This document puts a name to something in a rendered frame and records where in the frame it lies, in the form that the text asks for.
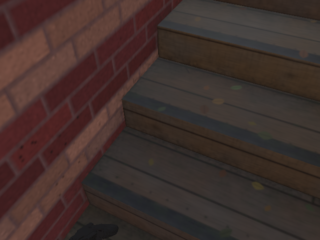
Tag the robot left hand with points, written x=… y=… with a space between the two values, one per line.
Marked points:
x=95 y=232

